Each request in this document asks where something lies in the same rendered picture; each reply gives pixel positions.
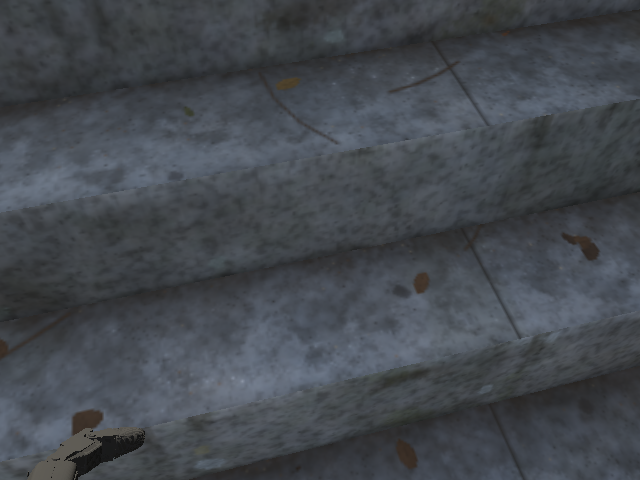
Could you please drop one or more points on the robot left hand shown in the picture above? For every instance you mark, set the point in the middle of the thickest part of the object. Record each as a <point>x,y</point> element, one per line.
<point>85,450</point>

